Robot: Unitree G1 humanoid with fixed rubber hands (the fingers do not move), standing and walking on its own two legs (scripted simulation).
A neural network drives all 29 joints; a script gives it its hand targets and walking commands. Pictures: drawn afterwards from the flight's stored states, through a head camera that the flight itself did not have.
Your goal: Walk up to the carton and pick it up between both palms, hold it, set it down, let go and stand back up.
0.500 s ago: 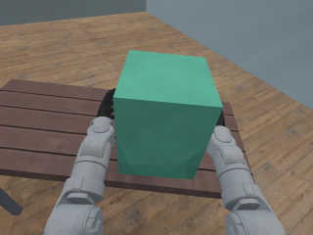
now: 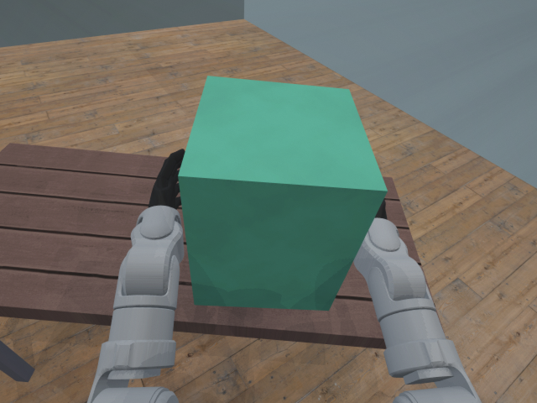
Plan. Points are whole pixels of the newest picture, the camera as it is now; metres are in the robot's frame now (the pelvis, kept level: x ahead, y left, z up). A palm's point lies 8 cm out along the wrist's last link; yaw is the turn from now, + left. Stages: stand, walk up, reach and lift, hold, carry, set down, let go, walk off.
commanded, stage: reach and lift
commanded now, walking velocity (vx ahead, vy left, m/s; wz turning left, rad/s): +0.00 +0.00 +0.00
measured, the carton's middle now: (270, 198) +0.37 -0.01 +0.15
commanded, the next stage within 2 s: hold in 0.34 s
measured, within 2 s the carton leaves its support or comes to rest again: neither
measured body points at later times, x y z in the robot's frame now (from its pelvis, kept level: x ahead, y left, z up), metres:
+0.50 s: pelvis -0.01 +0.00 +0.00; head -0.03 +0.02 +0.45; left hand +0.37 +0.13 +0.16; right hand +0.36 -0.16 +0.15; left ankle -0.01 +0.12 -0.75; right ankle +0.03 -0.14 -0.75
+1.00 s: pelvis -0.02 -0.01 +0.00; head -0.05 +0.02 +0.45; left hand +0.36 +0.14 +0.17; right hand +0.35 -0.15 +0.16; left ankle -0.01 +0.12 -0.75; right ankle +0.03 -0.14 -0.75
